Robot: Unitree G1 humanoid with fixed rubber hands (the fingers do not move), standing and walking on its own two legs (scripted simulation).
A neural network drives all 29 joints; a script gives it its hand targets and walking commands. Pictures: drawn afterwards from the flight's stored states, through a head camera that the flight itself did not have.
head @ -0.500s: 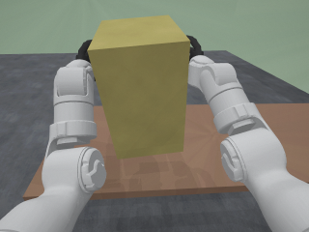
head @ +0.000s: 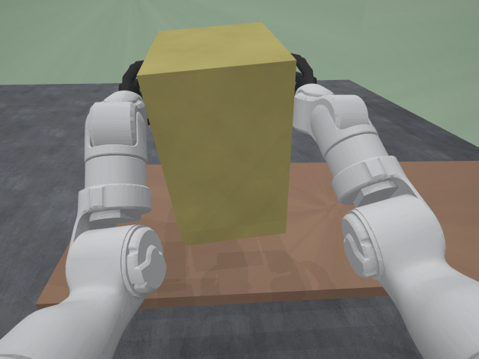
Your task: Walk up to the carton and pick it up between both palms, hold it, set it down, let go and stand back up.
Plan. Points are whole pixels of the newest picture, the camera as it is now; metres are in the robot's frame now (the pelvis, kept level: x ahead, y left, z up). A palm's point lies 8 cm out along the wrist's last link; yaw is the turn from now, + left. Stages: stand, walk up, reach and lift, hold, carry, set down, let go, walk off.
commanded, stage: hold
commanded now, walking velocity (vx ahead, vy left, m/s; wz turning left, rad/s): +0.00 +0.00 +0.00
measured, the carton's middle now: (222, 133) +0.36 +0.00 +0.28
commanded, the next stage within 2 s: none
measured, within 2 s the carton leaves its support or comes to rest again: neither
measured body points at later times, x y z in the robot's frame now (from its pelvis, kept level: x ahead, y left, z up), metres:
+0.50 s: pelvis +0.00 +0.00 +0.00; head -0.10 +0.02 +0.44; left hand +0.38 +0.14 +0.32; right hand +0.38 -0.12 +0.33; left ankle +0.03 +0.14 -0.75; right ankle +0.00 -0.11 -0.75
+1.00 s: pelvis +0.00 +0.00 +0.00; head -0.10 +0.02 +0.44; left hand +0.38 +0.14 +0.32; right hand +0.38 -0.12 +0.33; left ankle +0.03 +0.14 -0.75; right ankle +0.00 -0.11 -0.75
